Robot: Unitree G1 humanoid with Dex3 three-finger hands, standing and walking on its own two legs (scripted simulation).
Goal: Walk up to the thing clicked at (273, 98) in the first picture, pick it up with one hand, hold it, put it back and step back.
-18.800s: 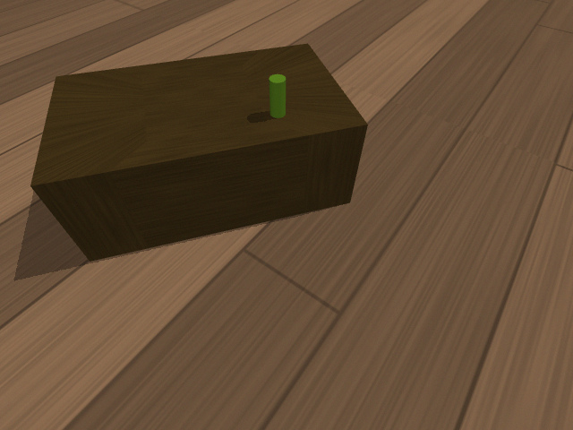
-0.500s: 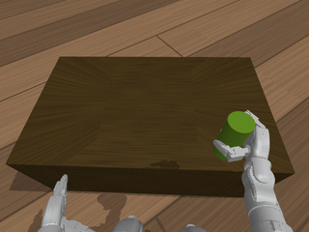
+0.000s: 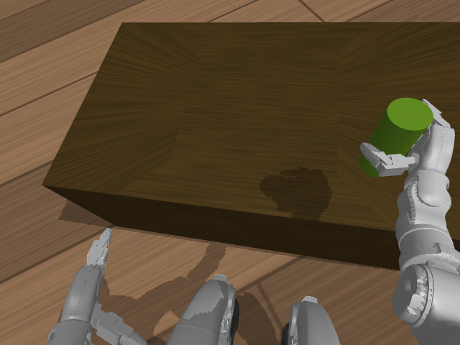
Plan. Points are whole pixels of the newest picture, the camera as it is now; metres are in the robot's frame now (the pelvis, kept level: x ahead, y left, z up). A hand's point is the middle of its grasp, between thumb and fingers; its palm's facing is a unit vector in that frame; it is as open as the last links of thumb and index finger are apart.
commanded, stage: crouch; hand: right
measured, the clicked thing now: (390, 141) +0.47 -0.19 +0.01
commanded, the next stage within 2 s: lower in 0.72 s
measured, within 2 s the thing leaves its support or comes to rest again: rests again in 1.80 s
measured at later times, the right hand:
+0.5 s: hand (384, 135) +0.51 -0.20 -0.04, palm faces +0.21 +0.98 +0.00, open 9.4 cm
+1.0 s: hand (379, 141) +0.52 -0.20 -0.07, palm faces +0.20 +0.98 +0.00, open 9.4 cm
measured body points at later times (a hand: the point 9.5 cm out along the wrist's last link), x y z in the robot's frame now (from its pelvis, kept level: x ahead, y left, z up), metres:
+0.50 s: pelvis -0.01 +0.00 -0.04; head +0.16 -0.04 +0.38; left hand +0.15 +0.27 +0.00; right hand +0.49 -0.25 -0.03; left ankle +0.06 +0.13 -0.64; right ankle +0.01 -0.10 -0.64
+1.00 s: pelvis -0.01 +0.01 -0.06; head +0.17 -0.05 +0.35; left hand +0.15 +0.28 +0.00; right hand +0.50 -0.25 -0.07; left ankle +0.06 +0.13 -0.64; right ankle +0.01 -0.10 -0.64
